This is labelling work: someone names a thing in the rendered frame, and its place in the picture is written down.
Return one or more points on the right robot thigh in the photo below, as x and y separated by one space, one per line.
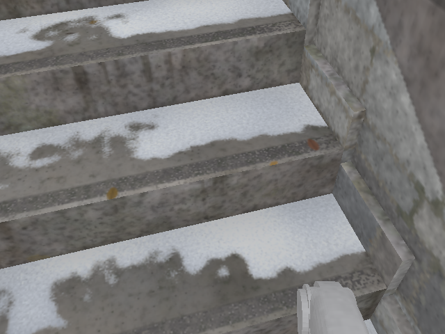
328 308

